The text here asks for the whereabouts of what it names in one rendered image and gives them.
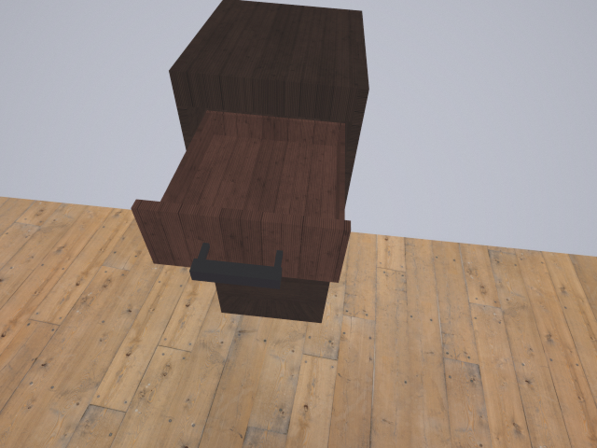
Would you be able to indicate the cabinet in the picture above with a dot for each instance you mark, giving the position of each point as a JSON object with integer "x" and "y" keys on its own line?
{"x": 285, "y": 61}

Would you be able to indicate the drawer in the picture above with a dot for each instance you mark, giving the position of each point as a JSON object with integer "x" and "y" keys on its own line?
{"x": 250, "y": 185}

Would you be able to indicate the handle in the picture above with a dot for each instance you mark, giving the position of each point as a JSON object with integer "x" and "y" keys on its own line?
{"x": 251, "y": 275}

